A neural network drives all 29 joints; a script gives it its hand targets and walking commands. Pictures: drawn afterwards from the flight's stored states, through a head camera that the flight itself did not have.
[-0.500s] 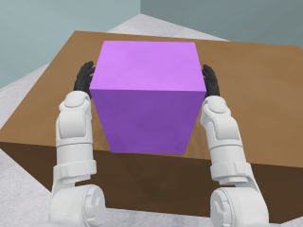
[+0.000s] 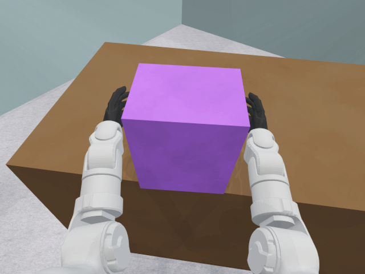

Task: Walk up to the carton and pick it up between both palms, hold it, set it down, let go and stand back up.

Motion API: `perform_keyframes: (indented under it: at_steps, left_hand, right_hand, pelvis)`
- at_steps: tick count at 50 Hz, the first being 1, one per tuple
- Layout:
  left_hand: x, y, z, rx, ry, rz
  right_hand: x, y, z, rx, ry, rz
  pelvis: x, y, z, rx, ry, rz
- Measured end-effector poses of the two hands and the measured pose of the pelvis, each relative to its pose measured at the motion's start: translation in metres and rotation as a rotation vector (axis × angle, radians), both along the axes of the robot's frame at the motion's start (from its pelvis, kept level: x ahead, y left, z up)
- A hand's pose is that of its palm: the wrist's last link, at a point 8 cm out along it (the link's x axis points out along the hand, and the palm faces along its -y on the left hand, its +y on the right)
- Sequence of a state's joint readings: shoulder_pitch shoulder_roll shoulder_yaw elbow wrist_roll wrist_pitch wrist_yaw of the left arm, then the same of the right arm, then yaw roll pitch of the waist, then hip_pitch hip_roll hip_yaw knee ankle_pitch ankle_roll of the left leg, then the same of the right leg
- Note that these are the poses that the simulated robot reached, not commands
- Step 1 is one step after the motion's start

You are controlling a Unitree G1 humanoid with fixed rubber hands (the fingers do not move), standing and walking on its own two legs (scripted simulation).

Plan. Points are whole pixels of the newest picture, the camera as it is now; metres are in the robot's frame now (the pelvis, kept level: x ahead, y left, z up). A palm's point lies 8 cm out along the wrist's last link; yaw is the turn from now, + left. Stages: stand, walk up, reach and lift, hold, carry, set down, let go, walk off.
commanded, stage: set down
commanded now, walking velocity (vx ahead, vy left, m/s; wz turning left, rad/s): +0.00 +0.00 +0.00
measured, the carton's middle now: (185, 134) +0.42 +0.00 +0.08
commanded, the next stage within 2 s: none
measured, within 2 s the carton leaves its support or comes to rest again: neither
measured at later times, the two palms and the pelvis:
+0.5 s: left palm (116, 123) +0.41 +0.15 +0.13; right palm (254, 130) +0.40 -0.16 +0.12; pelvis +0.01 +0.00 +0.00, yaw +0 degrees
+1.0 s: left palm (114, 123) +0.41 +0.16 +0.12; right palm (255, 132) +0.40 -0.16 +0.11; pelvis +0.01 +0.00 +0.00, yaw -3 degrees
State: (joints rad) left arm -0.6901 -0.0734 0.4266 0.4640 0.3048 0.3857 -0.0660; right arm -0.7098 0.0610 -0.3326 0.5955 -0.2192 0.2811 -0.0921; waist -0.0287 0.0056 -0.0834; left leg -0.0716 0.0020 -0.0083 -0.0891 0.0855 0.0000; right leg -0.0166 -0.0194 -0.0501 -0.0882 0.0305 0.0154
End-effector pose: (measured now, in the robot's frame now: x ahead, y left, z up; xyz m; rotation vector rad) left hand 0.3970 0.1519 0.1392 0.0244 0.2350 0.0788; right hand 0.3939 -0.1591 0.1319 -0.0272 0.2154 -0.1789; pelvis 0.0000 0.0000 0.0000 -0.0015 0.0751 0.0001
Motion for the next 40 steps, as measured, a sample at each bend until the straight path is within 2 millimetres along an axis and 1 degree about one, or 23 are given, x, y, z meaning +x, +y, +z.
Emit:
perform_keyframes:
  at_steps: [13, 26, 40]
  left_hand:
    - [0.004, 0.000, -0.005, -0.001, -0.024, -0.001]
    - [0.010, -0.001, -0.013, -0.003, -0.046, -0.003]
    - [0.010, 0.001, -0.014, -0.011, -0.054, -0.014]
  right_hand:
    - [0.003, -0.001, -0.004, -0.005, -0.012, 0.003]
    - [0.008, -0.001, -0.013, -0.007, -0.031, 0.001]
    - [0.008, -0.003, -0.014, -0.009, -0.038, 0.014]
  pelvis:
    - [0.002, -0.001, 0.000, 0.000, 0.014, 0.000]
    - [0.008, -0.002, 0.000, 0.001, 0.027, -0.001]
    - [0.012, -0.004, 0.000, 0.002, 0.005, -0.020]
